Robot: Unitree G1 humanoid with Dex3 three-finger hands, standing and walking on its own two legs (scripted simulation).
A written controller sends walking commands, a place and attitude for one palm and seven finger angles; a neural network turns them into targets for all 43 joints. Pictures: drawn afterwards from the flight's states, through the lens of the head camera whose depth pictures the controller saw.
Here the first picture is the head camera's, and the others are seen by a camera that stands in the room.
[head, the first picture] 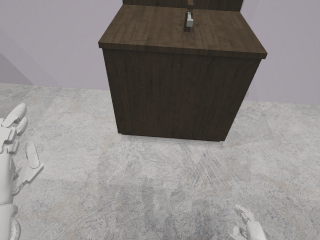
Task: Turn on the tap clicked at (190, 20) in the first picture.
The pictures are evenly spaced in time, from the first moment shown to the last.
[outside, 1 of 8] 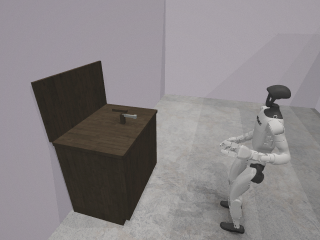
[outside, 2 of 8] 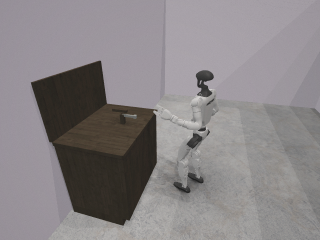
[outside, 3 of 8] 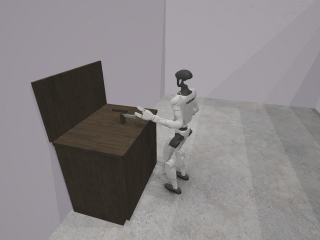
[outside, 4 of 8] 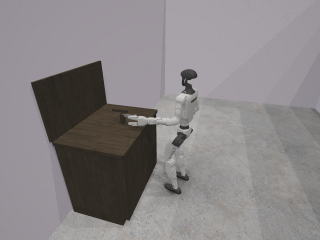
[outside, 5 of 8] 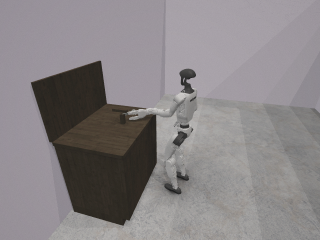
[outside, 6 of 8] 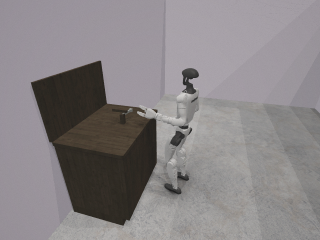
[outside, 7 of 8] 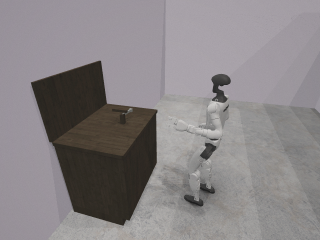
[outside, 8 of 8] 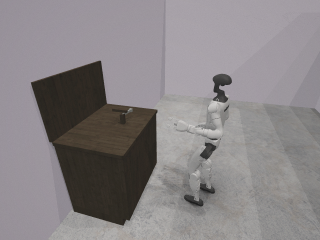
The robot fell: no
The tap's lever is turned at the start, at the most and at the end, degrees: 0 77 77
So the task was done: yes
